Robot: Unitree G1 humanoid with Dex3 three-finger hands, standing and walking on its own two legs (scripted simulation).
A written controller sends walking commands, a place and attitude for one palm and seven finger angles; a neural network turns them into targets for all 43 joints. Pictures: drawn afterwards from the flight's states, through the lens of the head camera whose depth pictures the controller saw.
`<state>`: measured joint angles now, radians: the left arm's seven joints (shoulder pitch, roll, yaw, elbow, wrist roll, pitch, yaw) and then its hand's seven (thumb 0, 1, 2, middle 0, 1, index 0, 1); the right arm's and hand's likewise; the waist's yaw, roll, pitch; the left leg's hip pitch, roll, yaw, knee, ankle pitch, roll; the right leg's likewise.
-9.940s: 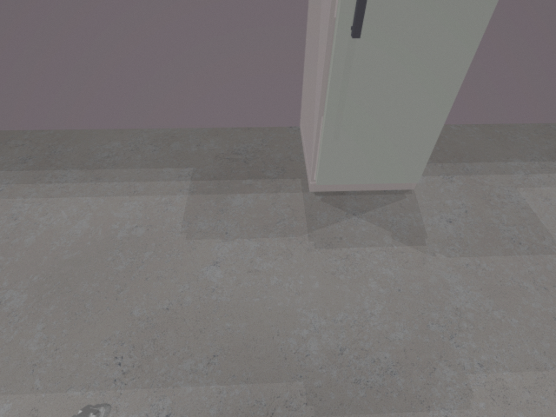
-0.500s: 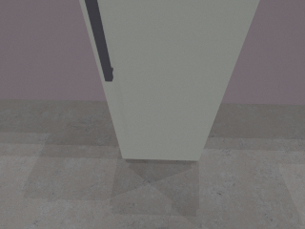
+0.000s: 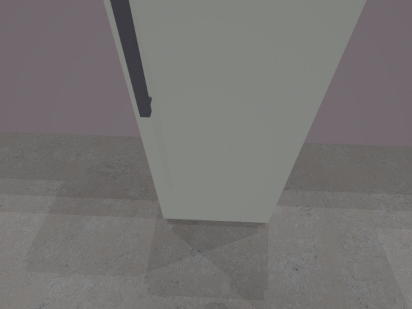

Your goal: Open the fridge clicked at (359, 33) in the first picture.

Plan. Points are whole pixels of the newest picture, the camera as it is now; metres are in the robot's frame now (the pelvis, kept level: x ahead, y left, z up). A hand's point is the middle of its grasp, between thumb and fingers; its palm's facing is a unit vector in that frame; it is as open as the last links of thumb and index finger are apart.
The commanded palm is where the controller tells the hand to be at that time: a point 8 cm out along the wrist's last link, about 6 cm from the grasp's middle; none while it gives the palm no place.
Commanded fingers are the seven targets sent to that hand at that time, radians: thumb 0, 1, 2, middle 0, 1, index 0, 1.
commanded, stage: look again from close up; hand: left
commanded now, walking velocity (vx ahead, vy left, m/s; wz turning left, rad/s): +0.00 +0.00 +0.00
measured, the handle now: (130, 28) +0.58 +0.20 +0.25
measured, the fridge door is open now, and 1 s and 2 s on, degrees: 0 0 0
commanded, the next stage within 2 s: shuffle to correct the standing spot in 0.44 s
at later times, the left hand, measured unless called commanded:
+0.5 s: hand out of the picture +0.03 +0.18 -0.17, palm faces +0.02 -0.98 -0.20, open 7.3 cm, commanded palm none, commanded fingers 0.00 0.90 0.90 -0.20 -0.30 -0.20 -0.30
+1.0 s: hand out of the picture +0.03 +0.19 -0.19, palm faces +0.05 -0.99 -0.13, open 7.4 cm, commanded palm none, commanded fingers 0.00 0.90 0.90 -0.20 -0.30 -0.20 -0.30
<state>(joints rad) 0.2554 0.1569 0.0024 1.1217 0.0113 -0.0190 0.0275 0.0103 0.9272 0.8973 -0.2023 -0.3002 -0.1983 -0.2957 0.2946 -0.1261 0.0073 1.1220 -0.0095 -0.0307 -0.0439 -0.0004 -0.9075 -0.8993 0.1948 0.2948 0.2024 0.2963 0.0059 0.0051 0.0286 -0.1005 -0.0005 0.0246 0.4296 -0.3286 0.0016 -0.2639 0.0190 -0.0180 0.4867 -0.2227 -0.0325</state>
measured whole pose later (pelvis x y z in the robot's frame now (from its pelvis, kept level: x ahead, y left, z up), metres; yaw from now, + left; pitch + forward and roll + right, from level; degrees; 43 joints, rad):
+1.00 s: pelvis +0.07 +0.03 -0.01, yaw +0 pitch +0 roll +0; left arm 0.34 0.14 0.05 1.12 0.03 0.01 0.01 0.01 0.91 0.90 -0.20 -0.30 -0.20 -0.30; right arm 0.43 -0.10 0.00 1.10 -0.03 -0.08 -0.04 0.00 -0.91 -0.90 0.19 0.29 0.20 0.30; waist -0.01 -0.04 0.04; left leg -0.08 -0.01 0.10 0.51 -0.44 0.05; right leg -0.45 -0.01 -0.05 1.11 -0.46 -0.06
